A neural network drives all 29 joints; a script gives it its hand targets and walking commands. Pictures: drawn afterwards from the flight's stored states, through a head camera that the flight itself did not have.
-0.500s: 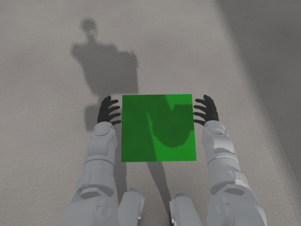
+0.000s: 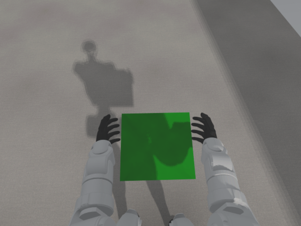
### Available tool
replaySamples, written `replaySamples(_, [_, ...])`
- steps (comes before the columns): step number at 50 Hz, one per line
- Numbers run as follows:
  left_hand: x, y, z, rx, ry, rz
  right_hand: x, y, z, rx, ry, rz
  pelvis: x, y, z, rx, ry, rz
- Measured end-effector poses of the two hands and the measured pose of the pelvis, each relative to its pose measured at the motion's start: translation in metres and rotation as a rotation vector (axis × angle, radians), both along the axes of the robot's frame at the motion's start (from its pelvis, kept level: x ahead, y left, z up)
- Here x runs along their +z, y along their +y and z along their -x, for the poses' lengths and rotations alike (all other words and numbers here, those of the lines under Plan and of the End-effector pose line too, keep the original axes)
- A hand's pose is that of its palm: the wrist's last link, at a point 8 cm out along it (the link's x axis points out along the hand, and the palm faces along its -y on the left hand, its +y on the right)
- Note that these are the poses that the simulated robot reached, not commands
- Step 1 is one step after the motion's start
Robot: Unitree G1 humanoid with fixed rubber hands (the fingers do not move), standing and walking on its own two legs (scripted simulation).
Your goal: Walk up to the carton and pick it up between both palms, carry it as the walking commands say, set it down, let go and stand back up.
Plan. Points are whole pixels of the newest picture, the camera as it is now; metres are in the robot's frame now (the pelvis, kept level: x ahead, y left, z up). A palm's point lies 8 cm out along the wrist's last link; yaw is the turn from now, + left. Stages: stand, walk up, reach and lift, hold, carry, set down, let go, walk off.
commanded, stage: reach and lift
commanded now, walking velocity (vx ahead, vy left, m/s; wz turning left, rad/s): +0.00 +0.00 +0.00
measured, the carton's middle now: (155, 148) +0.37 +0.02 -0.13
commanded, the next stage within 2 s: none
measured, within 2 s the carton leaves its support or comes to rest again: neither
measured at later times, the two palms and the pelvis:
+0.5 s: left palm (94, 137) +0.33 +0.17 +0.04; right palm (216, 136) +0.35 -0.13 +0.04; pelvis +0.01 +0.00 +0.04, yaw +0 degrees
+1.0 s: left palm (81, 132) +0.31 +0.17 +0.11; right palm (223, 134) +0.33 -0.12 +0.10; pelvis +0.02 +0.00 +0.06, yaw +1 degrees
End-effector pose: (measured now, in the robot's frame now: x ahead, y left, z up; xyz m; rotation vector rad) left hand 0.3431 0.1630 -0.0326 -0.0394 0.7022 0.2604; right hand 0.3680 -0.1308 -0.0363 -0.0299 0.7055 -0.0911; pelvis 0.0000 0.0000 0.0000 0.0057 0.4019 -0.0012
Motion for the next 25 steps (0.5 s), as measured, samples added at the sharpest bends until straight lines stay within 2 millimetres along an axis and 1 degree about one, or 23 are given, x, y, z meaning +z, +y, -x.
replaySamples(15, [0.044, 0.000, 0.012, -0.008, -0.010, -0.002, 0.044, -0.001, 0.013, 0.007, -0.006, 0.004, 0.029, -0.002, -0.005, -0.001, -0.142, -0.002])
replaySamples(25, [0.074, 0.004, 0.018, -0.021, -0.012, -0.016, 0.072, 0.002, 0.021, 0.021, -0.008, 0.007, 0.044, -0.002, -0.012, 0.007, -0.248, 0.000])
